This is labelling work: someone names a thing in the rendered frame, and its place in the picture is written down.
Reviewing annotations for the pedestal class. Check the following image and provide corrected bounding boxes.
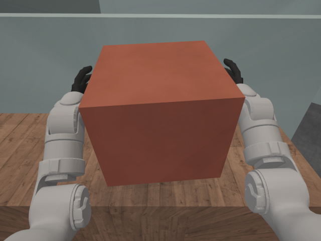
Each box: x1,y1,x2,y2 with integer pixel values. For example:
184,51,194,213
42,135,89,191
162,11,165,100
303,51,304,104
0,113,321,241

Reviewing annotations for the robot left forearm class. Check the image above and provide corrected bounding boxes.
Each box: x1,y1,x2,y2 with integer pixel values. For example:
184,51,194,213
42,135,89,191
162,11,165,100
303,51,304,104
29,91,85,226

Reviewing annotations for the robot right forearm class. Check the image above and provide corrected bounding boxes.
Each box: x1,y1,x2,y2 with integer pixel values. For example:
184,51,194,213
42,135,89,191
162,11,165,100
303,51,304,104
236,83,309,206

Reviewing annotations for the left robot upper arm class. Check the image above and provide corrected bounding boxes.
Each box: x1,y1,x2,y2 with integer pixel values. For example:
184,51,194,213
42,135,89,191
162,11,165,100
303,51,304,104
4,184,91,241

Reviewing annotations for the left robot hand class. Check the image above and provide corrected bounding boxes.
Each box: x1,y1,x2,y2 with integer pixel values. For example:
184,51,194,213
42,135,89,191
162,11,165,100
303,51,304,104
71,66,92,94

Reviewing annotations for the right robot hand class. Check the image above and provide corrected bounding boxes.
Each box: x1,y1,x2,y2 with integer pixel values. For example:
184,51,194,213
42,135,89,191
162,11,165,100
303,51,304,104
224,58,243,84

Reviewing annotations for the right robot upper arm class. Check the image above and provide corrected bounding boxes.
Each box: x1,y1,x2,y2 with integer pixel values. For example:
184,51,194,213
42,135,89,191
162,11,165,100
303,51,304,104
245,168,321,241

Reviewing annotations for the carton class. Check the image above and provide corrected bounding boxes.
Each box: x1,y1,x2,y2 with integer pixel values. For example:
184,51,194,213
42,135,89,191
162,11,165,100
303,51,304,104
78,41,245,187

